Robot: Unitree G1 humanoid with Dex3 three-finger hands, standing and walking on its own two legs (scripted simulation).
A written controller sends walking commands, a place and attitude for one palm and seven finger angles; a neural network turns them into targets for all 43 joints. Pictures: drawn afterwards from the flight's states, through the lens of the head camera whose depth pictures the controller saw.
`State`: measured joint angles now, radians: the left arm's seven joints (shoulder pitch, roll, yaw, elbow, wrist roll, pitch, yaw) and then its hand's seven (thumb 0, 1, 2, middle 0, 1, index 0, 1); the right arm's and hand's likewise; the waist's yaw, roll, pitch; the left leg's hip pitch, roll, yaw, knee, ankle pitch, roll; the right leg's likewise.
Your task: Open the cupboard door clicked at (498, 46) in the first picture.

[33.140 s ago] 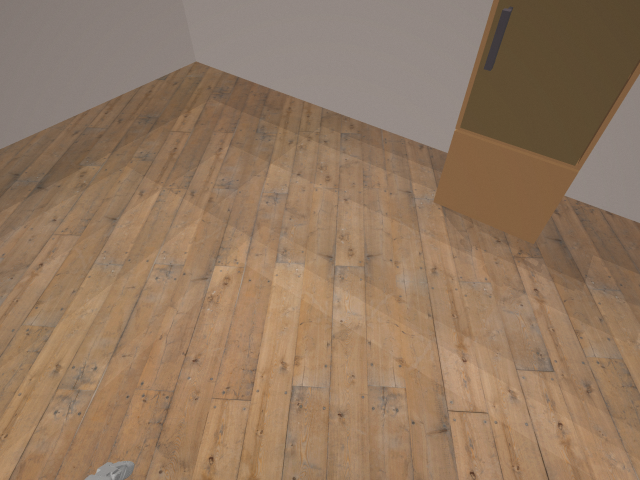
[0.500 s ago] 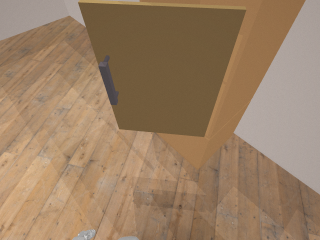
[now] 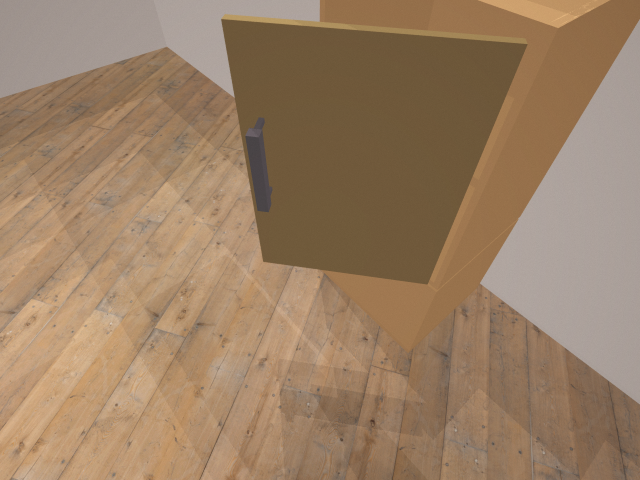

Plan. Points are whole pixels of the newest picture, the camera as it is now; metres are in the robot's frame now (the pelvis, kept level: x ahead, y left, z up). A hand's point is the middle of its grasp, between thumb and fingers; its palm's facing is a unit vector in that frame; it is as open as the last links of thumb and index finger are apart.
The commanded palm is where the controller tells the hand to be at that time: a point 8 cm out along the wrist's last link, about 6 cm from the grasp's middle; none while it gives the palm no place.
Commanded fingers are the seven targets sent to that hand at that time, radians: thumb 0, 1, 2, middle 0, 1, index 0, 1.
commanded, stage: look again from close up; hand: left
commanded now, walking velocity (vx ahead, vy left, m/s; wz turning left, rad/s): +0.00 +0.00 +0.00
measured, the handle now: (262, 166) +0.63 +0.16 +0.00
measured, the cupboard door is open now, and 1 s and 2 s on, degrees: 40 40 40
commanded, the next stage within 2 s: shuffle to correct the standing spot in 0.60 s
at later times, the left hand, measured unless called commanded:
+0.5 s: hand out of the picture +0.03 +0.19 -0.16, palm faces -0.01 -0.96 -0.26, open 7.3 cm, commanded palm none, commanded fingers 0.00 0.90 0.90 -0.20 -0.30 -0.20 -0.30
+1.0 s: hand out of the picture +0.04 +0.17 -0.19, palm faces +0.03 -0.98 -0.17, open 7.3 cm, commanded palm none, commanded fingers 0.00 0.90 0.90 -0.20 -0.30 -0.20 -0.30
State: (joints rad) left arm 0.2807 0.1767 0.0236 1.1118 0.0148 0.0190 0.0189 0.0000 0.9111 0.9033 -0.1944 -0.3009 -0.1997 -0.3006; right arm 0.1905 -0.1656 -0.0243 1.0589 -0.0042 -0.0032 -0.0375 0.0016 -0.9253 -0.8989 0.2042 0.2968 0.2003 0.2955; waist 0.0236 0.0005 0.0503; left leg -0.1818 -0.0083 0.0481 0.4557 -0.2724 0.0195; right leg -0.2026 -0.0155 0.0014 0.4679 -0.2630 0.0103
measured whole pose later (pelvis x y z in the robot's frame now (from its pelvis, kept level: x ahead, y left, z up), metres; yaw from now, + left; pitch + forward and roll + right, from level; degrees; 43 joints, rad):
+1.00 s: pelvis +0.04 -0.01 -0.01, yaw -2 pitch +0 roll +0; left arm 0.31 0.16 0.03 1.08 0.03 0.00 0.01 0.00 0.91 0.90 -0.20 -0.30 -0.20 -0.30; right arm 0.28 -0.19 0.00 1.07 -0.02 -0.02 -0.02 0.00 -0.91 -0.90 0.20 0.30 0.20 0.29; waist 0.03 -0.02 0.01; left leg -0.15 0.02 0.09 0.54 -0.39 0.00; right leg -0.19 0.01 0.02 0.56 -0.38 -0.02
